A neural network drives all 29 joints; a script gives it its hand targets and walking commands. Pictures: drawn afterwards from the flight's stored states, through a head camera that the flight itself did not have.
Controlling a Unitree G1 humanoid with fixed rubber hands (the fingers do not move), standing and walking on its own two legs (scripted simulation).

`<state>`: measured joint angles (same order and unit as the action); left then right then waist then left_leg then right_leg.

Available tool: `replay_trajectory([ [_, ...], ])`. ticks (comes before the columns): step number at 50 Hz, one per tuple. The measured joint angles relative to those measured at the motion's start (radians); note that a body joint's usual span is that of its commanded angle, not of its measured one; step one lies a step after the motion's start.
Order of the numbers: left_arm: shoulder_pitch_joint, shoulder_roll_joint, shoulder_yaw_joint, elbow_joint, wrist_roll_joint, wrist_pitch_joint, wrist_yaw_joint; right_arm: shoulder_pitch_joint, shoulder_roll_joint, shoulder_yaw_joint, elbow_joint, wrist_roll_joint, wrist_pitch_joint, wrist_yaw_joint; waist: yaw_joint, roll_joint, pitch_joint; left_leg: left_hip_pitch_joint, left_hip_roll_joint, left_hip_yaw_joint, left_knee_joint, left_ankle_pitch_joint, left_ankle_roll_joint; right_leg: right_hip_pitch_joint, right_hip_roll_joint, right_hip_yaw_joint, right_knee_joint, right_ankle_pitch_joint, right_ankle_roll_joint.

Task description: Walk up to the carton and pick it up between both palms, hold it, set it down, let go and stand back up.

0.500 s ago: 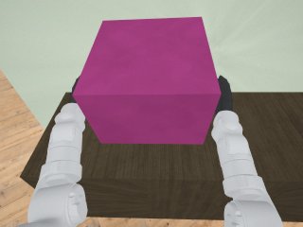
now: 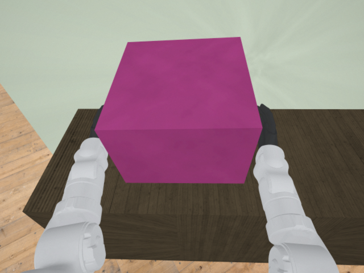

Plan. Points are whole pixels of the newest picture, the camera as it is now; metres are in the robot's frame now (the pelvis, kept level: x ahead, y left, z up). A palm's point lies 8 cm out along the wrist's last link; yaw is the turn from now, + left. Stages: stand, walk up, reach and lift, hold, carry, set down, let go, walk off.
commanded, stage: set down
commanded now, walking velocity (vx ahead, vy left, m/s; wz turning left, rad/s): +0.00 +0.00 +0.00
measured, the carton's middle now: (183, 109) +0.47 +0.01 +0.12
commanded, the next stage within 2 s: none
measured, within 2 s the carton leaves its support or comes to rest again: rests again in 1.98 s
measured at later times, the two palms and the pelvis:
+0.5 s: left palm (107, 145) +0.40 +0.20 +0.06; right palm (260, 144) +0.39 -0.18 +0.07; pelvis +0.02 +0.00 +0.00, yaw +0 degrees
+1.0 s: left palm (111, 154) +0.42 +0.20 +0.01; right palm (251, 153) +0.41 -0.17 +0.02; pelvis +0.03 +0.01 +0.00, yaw +0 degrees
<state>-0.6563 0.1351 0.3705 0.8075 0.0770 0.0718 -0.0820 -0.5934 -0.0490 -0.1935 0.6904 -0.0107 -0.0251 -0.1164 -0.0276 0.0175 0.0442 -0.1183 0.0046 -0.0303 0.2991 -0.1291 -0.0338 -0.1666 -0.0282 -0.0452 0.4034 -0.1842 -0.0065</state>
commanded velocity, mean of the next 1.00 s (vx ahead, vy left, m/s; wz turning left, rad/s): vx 0.00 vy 0.00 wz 0.00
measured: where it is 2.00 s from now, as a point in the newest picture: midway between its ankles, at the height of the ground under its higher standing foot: outside the picture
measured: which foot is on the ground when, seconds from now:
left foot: down 0.00-1.00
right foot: down 0.00-1.00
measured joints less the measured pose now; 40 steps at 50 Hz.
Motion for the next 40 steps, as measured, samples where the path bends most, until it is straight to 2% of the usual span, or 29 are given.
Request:
replay_trajectory([
  [22, 0.000, 0.000, 0.000, 0.161, 0.000, -0.168, 0.014, 0.000, 0.011, -0.051, 0.113, -0.066, -0.123, 0.025, 0.000, -0.016, 0.000, -0.023, 0.000, 0.001, 0.004, -0.020, 0.000, -0.021, 0.000, 0.000, 0.000, -0.017, 0.000],
  [40, 0.000, 0.000, 0.000, 0.269, 0.000, -0.331, 0.028, 0.000, 0.011, -0.079, 0.210, -0.085, -0.274, 0.035, 0.000, -0.016, 0.000, -0.129, 0.000, 0.001, 0.047, -0.044, 0.002, -0.107, 0.000, 0.000, 0.000, -0.019, 0.003],
])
